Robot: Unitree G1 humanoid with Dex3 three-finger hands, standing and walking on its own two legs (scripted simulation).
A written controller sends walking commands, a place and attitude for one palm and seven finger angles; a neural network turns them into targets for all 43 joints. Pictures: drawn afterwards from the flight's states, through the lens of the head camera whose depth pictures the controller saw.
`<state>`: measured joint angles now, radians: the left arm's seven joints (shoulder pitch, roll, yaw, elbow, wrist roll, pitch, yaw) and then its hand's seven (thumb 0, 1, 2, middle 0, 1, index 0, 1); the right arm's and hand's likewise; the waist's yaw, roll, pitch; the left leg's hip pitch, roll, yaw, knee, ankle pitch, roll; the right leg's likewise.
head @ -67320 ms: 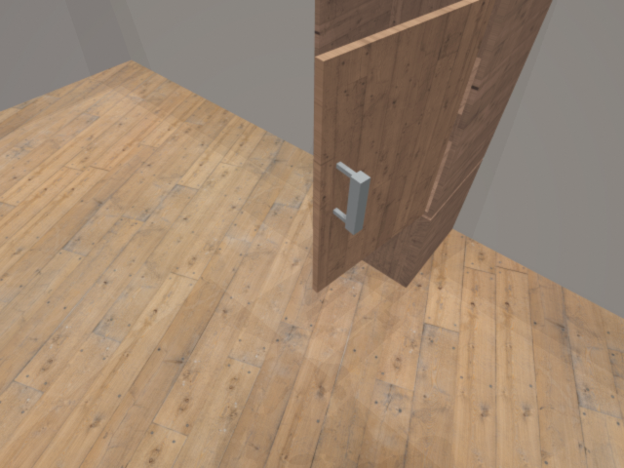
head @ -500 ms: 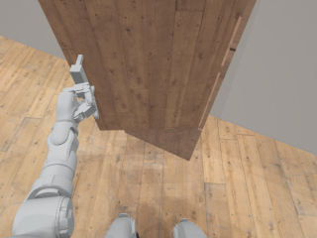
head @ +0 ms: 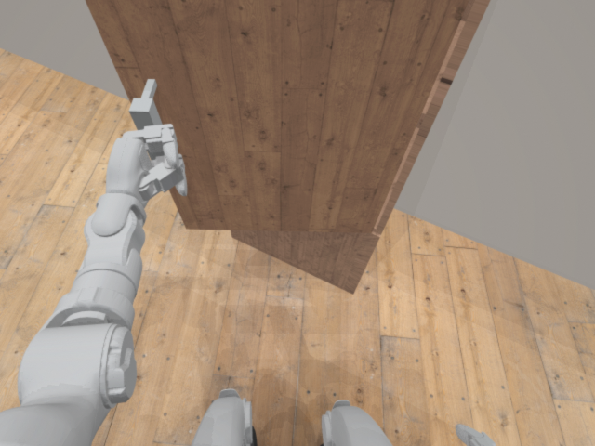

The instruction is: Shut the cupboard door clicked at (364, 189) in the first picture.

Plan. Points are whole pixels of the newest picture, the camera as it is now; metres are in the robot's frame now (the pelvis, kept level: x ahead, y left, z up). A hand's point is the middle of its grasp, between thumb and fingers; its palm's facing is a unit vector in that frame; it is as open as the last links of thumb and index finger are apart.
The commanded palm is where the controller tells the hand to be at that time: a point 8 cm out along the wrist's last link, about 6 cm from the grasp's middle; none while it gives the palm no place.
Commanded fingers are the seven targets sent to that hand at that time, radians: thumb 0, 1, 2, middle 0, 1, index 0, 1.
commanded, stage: push the door shut along its arc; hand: left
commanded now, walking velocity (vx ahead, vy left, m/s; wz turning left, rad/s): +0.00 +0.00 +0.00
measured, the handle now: (160, 131) +0.55 +0.18 +0.08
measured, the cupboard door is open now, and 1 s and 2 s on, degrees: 26 8 8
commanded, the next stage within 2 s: pull the fist back off the door in 1.14 s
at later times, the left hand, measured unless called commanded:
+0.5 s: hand (192, 135) +0.53 +0.13 +0.08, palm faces -0.21 -0.98 -0.02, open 3.1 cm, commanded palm +0.53 +0.17 +0.08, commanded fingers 0.00 0.90 0.90 -1.30 -1.50 -1.30 -1.50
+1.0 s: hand (212, 108) +0.59 +0.11 +0.08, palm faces -0.32 -0.95 -0.01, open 3.1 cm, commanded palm +0.60 +0.13 +0.08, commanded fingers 0.00 0.90 0.90 -1.30 -1.50 -1.30 -1.50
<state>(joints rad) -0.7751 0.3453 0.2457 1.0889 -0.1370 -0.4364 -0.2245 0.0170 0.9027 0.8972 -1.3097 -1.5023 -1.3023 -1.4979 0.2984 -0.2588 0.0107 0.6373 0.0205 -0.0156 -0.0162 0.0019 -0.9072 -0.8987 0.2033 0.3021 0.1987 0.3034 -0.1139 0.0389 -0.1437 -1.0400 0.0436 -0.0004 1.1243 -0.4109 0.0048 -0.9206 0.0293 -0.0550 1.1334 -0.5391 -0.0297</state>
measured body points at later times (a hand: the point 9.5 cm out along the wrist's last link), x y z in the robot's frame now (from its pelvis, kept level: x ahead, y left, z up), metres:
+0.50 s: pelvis +0.00 +0.01 -0.02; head +0.13 +0.02 +0.41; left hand +0.54 +0.19 +0.08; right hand -0.02 -0.26 -0.13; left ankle +0.07 +0.12 -0.65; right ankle +0.00 -0.10 -0.65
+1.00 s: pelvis +0.00 +0.02 -0.04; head +0.18 +0.04 +0.38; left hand +0.60 +0.16 +0.09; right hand -0.05 -0.24 -0.13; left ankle +0.07 +0.12 -0.65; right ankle +0.00 -0.10 -0.65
